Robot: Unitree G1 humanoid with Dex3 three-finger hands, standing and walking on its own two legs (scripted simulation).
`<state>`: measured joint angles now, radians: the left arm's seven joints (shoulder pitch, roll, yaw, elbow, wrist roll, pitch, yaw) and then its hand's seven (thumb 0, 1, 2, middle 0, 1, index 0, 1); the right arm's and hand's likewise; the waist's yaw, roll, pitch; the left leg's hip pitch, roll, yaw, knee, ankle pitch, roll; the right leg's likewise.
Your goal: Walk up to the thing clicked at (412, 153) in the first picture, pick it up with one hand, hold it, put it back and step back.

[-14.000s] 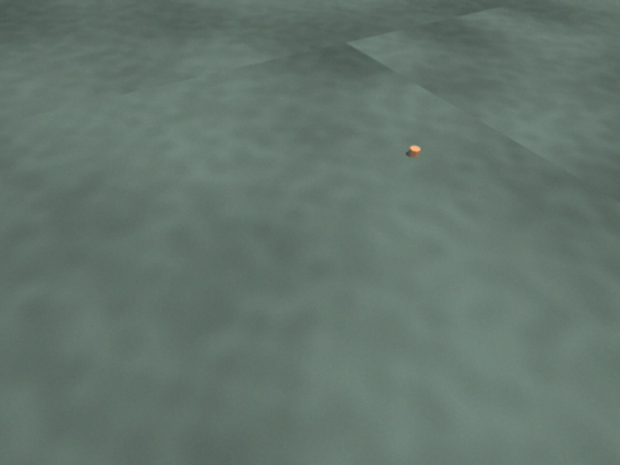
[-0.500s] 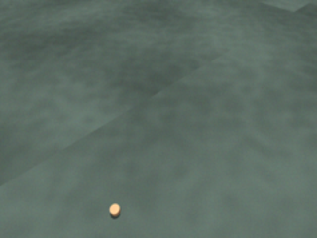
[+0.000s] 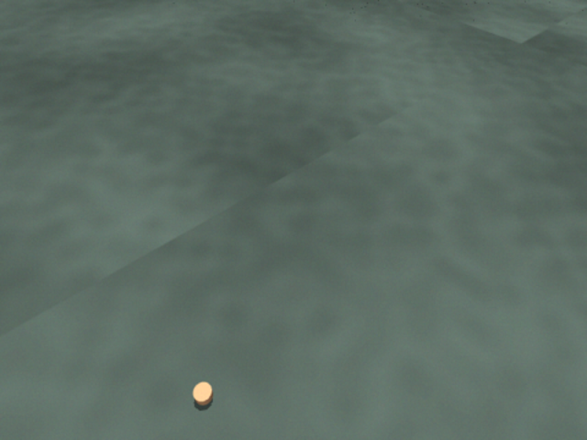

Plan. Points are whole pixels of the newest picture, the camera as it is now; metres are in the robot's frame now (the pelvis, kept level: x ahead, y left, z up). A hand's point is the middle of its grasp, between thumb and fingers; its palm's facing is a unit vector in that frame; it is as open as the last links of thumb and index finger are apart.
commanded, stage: walk up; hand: left
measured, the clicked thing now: (203, 393) +0.42 +0.23 -0.76
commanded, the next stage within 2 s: none
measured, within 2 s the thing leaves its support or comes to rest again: neither
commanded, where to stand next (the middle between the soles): +0.03 +0.00 m, yaw -1 degrees
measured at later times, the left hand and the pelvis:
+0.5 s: hand out of the picture +0.08 +0.25 -0.16, palm faces -0.01 -0.94 -0.33, open 7.4 cm; pelvis +0.00 -0.01 +0.00, yaw +0 degrees
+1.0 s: hand out of the picture +0.06 +0.26 -0.16, palm faces +0.00 -0.92 -0.38, open 7.4 cm; pelvis -0.03 -0.01 -0.01, yaw +1 degrees
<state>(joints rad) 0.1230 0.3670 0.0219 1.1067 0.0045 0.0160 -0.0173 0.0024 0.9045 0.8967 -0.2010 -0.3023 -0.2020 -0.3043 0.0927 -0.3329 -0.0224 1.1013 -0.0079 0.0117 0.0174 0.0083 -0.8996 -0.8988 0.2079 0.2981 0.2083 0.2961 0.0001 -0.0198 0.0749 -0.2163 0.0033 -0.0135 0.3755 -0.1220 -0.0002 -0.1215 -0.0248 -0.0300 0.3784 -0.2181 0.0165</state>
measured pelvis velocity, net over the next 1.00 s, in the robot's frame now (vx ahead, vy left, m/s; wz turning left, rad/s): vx -0.03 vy -0.01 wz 0.01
